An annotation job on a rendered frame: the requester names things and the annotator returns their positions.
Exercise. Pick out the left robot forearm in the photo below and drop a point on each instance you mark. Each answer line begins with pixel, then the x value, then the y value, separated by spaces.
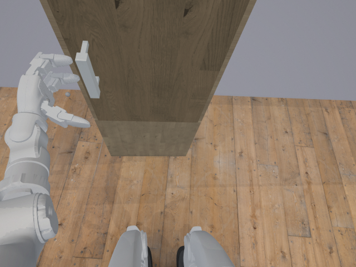
pixel 28 166

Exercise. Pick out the handle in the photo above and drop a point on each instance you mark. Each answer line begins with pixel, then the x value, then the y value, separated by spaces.
pixel 84 65

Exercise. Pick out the robot thigh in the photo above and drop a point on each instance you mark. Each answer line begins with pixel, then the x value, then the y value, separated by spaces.
pixel 205 251
pixel 130 249

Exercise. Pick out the left robot thigh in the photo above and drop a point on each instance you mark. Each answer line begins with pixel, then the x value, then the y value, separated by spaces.
pixel 130 249

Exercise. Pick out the right robot thigh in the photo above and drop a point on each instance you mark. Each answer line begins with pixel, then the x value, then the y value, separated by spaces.
pixel 205 251

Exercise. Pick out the left robot upper arm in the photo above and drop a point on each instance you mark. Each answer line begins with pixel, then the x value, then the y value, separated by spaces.
pixel 26 224

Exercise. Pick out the cupboard door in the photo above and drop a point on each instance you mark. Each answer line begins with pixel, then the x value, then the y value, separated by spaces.
pixel 157 60

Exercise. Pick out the robot left hand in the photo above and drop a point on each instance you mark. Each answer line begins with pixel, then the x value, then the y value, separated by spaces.
pixel 32 90

